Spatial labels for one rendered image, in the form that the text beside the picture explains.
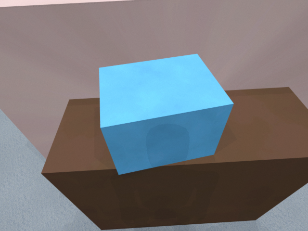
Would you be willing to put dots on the pedestal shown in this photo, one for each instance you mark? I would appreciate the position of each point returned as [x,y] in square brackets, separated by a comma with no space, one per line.
[261,159]

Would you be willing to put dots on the carton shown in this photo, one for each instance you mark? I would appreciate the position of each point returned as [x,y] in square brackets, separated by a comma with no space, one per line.
[160,112]

